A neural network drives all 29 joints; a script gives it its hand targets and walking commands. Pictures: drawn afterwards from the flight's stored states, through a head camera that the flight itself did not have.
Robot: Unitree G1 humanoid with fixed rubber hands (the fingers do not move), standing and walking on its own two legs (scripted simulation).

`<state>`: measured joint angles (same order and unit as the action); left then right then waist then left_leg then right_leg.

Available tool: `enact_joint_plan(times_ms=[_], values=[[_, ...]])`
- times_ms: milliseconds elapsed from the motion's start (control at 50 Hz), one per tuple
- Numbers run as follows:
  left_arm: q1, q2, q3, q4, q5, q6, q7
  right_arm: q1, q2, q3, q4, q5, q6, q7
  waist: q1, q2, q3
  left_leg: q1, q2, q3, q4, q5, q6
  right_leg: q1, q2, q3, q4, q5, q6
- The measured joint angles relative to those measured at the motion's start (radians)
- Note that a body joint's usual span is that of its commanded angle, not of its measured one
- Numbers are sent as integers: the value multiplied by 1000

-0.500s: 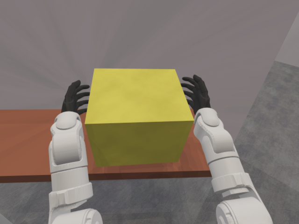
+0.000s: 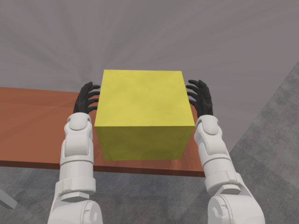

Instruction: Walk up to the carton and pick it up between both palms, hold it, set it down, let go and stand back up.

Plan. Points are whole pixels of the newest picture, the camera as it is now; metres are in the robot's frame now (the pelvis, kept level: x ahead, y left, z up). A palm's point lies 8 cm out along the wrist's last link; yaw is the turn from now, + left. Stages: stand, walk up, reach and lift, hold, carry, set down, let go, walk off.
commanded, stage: set down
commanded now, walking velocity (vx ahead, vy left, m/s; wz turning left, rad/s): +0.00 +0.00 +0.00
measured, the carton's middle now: (143, 115) +0.41 +0.03 +0.07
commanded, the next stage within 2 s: none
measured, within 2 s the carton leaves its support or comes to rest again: neither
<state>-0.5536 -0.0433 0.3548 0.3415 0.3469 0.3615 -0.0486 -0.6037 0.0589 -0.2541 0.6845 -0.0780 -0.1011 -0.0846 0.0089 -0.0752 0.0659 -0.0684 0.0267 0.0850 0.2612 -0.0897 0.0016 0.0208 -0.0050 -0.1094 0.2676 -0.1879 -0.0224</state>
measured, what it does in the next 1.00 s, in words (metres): stands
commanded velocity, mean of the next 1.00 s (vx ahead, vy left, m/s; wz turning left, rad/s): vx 0.00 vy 0.00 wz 0.00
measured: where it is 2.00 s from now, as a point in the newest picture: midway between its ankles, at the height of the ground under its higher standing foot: outside the picture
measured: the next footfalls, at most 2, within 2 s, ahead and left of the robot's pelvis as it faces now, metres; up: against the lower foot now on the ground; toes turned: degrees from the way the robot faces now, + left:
none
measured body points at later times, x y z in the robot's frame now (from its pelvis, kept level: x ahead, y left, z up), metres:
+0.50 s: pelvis +0.01 +0.00 +0.00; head +0.00 +0.03 +0.45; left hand +0.37 +0.20 +0.11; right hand +0.39 -0.13 +0.12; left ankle +0.04 +0.12 -0.75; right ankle -0.02 -0.10 -0.75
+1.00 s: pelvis +0.02 +0.00 +0.00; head +0.02 +0.03 +0.45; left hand +0.39 +0.22 +0.08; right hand +0.43 -0.10 +0.11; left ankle +0.04 +0.12 -0.75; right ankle -0.02 -0.10 -0.75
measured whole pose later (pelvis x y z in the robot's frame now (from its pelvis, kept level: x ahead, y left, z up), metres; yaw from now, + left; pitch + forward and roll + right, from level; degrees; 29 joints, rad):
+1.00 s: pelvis +0.02 +0.00 +0.00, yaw +1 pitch -1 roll +0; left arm -0.58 -0.05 0.46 0.62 0.35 0.14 -0.03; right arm -0.68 0.07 -0.37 0.89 -0.22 -0.22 -0.06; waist 0.06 -0.06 0.02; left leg -0.13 0.02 0.08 0.25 -0.10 0.01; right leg -0.03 -0.01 -0.10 0.24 -0.19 -0.01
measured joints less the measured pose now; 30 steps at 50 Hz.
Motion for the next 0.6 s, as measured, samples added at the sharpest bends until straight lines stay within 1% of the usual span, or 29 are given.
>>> enact_joint_plan(times_ms=[60,120,180,260,320,380,480,540,600], values=[[46,6,-28,-61,-24,-16,10,30,-19,69,-41,55,-23,-19,1,11,-8,-11,-1,-2,14,-19,0,2,0,-2,-12,-5,4],[92,11,-48,-141,-36,-6,18,50,-39,141,-83,105,-30,-41,-3,20,-11,-4,-3,-7,21,-34,-1,20,-1,-1,-25,-9,9],[117,7,-47,-191,-24,23,9,61,-51,183,-106,124,-14,-54,-6,22,0,25,-8,-13,18,-43,-1,54,-4,-2,-34,-16,12],[139,-3,-43,-237,-15,71,-2,80,-57,212,-125,139,14,-63,-12,18,23,52,-16,-25,15,-45,1,86,-9,-12,-37,-25,13],[146,-13,-42,-247,-13,71,-6,99,-56,211,-144,131,13,-65,-13,18,28,45,-17,-34,24,-44,0,83,-9,-20,-29,-27,12],[129,-17,-32,-201,-10,48,-10,98,-48,187,-130,92,8,-63,-14,18,30,37,-17,-37,22,-37,1,73,-9,-22,-23,-25,11],[60,-14,-3,-33,0,2,-12,67,-26,99,-41,8,0,-45,-9,15,22,21,-13,-27,3,-14,3,41,-7,-12,-18,-12,8],[26,-13,10,55,-10,-37,-3,52,-13,37,0,-31,-20,-28,-2,11,5,-3,-10,-16,-5,-4,3,6,-5,-2,-11,-5,7],[-4,-14,18,133,-17,-96,14,31,-8,-20,35,-63,-52,-8,11,12,-25,-34,-6,-1,-8,1,3,-36,-3,12,-4,-1,6]])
